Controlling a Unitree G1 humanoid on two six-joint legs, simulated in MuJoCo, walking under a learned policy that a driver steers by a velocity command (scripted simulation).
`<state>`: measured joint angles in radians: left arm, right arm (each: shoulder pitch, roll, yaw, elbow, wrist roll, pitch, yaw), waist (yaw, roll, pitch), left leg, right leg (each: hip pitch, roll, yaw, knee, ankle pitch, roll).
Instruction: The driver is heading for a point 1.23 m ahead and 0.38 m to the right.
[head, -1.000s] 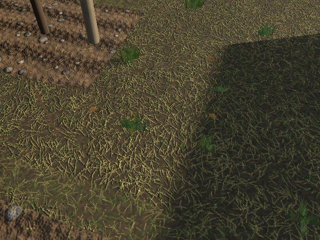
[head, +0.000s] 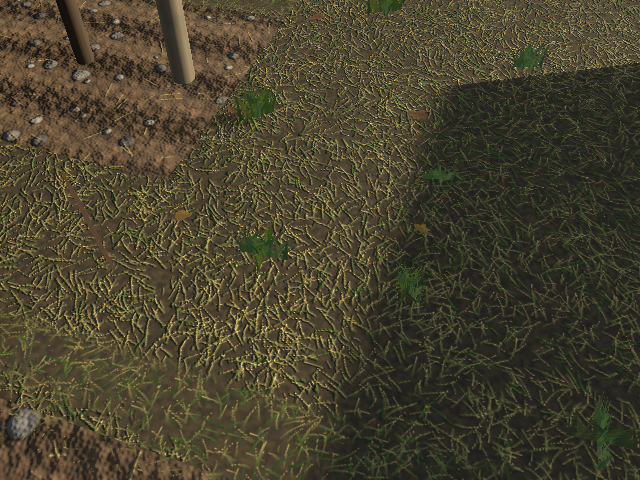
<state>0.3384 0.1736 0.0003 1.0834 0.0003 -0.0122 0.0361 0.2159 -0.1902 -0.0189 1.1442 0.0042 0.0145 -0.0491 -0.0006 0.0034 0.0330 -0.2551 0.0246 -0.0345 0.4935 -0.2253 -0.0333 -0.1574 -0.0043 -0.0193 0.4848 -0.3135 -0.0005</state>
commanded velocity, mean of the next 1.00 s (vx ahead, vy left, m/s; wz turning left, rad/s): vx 0.35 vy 0.00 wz -0.33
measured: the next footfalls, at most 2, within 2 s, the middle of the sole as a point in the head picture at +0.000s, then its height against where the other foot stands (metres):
right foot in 0.80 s outside the picture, level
left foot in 1.28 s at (373, 373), level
